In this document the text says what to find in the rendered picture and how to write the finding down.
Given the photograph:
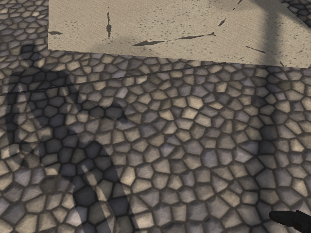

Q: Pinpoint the right robot hand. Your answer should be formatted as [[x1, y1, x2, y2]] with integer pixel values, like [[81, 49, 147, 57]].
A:
[[269, 210, 311, 233]]

